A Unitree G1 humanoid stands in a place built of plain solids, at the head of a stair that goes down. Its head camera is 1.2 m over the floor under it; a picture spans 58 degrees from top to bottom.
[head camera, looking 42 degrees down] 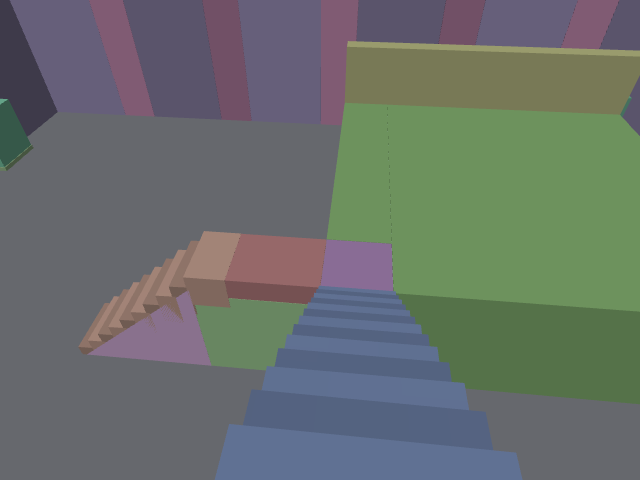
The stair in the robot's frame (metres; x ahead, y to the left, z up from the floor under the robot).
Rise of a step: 0.18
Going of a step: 0.20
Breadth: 0.78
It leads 6 degrees to the right of straight ahead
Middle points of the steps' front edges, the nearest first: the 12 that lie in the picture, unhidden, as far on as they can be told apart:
0.52 -0.13 0.00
0.72 -0.15 -0.17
0.92 -0.18 -0.35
1.13 -0.20 -0.53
1.33 -0.22 -0.70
1.53 -0.24 -0.88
1.74 -0.26 -1.06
1.94 -0.28 -1.24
2.14 -0.30 -1.41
2.34 -0.32 -1.59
2.54 -0.34 -1.77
2.75 -0.36 -1.94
